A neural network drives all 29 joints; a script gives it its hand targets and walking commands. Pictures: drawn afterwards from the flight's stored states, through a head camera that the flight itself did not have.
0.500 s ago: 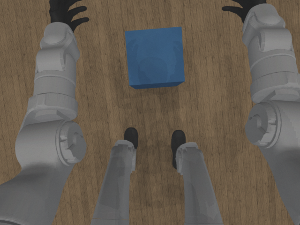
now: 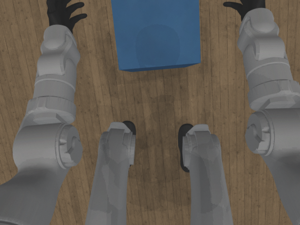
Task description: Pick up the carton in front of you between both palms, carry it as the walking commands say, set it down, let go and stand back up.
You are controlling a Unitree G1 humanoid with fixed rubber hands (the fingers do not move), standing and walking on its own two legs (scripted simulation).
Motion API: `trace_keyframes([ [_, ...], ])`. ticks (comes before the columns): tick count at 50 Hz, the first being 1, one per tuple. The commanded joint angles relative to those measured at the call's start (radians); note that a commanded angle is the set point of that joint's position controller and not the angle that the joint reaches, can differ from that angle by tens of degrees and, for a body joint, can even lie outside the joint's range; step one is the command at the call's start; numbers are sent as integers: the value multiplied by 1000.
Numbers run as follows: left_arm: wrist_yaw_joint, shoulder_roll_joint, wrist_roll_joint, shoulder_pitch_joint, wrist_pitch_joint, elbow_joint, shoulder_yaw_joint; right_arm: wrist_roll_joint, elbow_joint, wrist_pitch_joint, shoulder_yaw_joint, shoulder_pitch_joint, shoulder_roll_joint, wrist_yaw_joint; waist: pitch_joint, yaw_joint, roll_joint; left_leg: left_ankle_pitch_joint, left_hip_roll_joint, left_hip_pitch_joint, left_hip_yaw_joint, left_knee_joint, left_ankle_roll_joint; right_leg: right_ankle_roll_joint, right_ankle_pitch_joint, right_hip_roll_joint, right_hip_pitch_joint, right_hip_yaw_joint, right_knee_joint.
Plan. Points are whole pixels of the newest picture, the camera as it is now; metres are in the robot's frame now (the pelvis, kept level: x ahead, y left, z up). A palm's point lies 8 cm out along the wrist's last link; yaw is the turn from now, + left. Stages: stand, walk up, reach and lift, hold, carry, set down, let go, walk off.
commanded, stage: reach and lift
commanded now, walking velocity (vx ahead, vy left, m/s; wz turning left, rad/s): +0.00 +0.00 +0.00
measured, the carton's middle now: (156, 35) +0.53 +0.01 -0.37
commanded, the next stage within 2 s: none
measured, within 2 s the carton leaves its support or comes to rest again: leaves its support in 1.28 s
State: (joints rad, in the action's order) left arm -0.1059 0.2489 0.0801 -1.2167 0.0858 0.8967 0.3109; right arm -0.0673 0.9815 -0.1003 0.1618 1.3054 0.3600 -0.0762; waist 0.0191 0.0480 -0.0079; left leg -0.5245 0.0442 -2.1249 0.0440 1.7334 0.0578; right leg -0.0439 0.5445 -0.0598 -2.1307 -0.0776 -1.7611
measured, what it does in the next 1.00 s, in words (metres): lowers itself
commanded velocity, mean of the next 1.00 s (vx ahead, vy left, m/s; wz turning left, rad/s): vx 0.00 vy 0.00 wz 0.00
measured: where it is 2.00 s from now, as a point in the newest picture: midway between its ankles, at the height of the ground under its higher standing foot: (156, 154)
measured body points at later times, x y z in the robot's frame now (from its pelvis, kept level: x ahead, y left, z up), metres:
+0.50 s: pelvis -0.02 +0.00 -0.12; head +0.36 -0.01 +0.10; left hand +0.54 +0.19 -0.31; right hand +0.56 -0.18 -0.31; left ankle +0.09 +0.13 -0.46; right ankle +0.07 -0.13 -0.46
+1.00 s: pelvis -0.03 +0.00 -0.12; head +0.35 -0.01 +0.10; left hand +0.54 +0.16 -0.30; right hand +0.56 -0.15 -0.30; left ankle +0.09 +0.13 -0.46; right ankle +0.07 -0.13 -0.46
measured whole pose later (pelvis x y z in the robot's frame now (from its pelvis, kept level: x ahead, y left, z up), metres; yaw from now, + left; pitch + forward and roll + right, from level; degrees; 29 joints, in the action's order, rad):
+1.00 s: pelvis -0.03 +0.00 -0.12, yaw +0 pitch +36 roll +2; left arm -0.15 0.27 0.14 -1.58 0.08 1.14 0.22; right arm -0.16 1.23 -0.09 0.03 1.67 0.38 -0.10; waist 0.46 0.04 0.00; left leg -0.57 0.04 -2.22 0.04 2.17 0.06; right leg -0.04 0.59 -0.05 -2.23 -0.06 -2.20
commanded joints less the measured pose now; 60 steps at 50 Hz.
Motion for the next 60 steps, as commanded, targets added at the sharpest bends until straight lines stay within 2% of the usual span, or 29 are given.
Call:
trace_keyframes([
  [1, -20, 168, 58, -299, 3, -123, -43, -61, -130, -1, -47, 365, 153, -14, -1294, 29, -83, 487, 16, 640, -125, 15, 14, -14, -470, -7, 716, 113, -5],
  [7, -27, 186, 89, -442, 35, 1, -73, -92, 9, -34, -70, 490, 175, -11, -1067, 23, -82, 222, -10, 499, -134, 99, 8, -6, -215, 18, 590, 112, -84],
  [11, -18, 191, 69, -502, 19, 94, -69, -83, 109, -18, -65, 529, 184, 0, -923, 21, -55, 175, -21, 464, -125, 160, 6, -1, -146, 30, 486, 105, -136],
  [15, -13, 210, 62, -551, -7, 144, -73, -94, 151, 10, -74, 572, 207, 6, -864, 22, -38, 220, -26, 471, -110, 224, 4, 1, -170, 36, 436, 98, -197],
  [20, -20, 234, 94, -615, -38, 117, -101, -124, 101, 43, -110, 642, 229, -1, -877, 19, -51, 324, -19, 490, -99, 287, -2, 2, -272, 36, 447, 92, -264],
  [25, -27, 224, 125, -594, -48, 127, -131, -166, 91, 51, -158, 634, 210, -5, -945, 34, -56, 440, -11, 559, -104, 337, -7, 0, -380, 27, 510, 96, -312],
  [28, -30, 199, 137, -547, -48, 141, -147, -166, 111, 49, -165, 582, 188, -8, -977, 28, -59, 467, -5, 572, -108, 343, -8, -1, -414, 21, 534, 102, -321],
  [31, -26, 180, 128, -505, -48, 172, -141, -144, 155, 47, -145, 524, 172, -6, -904, 17, -51, 438, -3, 527, -105, 339, -4, -2, -381, 21, 474, 101, -314],
  [37, -23, 182, 107, -531, -49, 151, -119, -122, 135, 50, -123, 550, 165, -9, -853, 15, -49, 371, 0, 480, -103, 325, -5, 0, -313, 22, 431, 96, -295],
  [41, -21, 157, 119, -583, -44, 145, -141, -141, 118, 43, -153, 607, 124, -7, -834, 24, -58, 316, 0, 460, -109, 312, -6, 3, -266, 19, 452, 95, -282],
  [44, -12, 81, 122, -631, -37, 145, -172, -149, 123, 36, -183, 649, 45, 2, -799, 26, -60, 276, 7, 459, -112, 302, -6, 9, -236, 8, 475, 97, -274],
  [47, -10, 47, 53, -630, -28, 156, -112, -89, 136, 27, -134, 647, 20, 6, -761, 21, -53, 248, 17, 473, -116, 302, -2, 4, -218, -2, 486, 99, -266],
  [48, 26, -159, 63, -709, -17, 122, -180, -100, 114, 16, -191, 715, -197, 43, -765, 25, -52, 253, 31, 481, -113, 303, -10, 10, -219, -17, 487, 97, -266],
  [50, 115, -484, 43, -814, 13, 124, -225, -69, 123, -9, -224, 787, -540, 132, -718, 18, -54, 234, 46, 462, -117, 312, -16, 19, -208, -35, 454, 103, -277],
  [52, 203, -715, 7, -850, 52, 87, -238, -34, 101, -40, -207, 767, -777, 216, -654, 13, -53, 201, 61, 420, -132, 325, -18, 26, -189, -50, 407, 119, -294],
  [55, 276, -847, -13, -825, 97, 37, -246, -14, 62, -76, -171, 720, -916, 283, -613, 16, -45, 210, 66, 375, -142, 329, -31, 32, -192, -55, 342, 136, -301],
  [60, 297, -951, 56, -813, 120, -67, -328, -64, -60, -94, -245, 724, -1000, 293, -802, 2, -42, 338, 73, 459, -142, 348, -37, 36, -306, -58, 402, 146, -313],
])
